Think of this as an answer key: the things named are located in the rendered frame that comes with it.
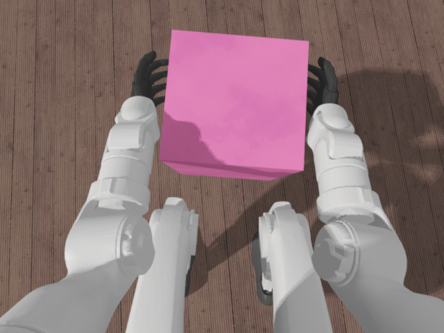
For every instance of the robot left upper arm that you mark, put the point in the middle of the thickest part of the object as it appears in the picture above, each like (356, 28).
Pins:
(104, 255)

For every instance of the carton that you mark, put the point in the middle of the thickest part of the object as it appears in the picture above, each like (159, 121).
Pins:
(235, 106)

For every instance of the right robot forearm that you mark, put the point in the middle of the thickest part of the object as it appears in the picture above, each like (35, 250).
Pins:
(344, 187)

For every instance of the robot right upper arm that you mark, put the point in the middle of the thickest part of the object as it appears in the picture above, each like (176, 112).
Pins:
(365, 266)

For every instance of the robot left foot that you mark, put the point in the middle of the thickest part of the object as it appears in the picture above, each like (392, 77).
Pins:
(187, 284)

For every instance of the left robot forearm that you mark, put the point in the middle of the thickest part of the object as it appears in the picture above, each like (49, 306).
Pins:
(122, 185)

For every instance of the left robot hand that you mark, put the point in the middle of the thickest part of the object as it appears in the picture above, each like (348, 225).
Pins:
(144, 79)

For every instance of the right robot shin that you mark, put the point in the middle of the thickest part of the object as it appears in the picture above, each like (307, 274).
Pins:
(266, 270)

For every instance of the right robot hand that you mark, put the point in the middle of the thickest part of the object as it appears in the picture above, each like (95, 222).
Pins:
(326, 87)

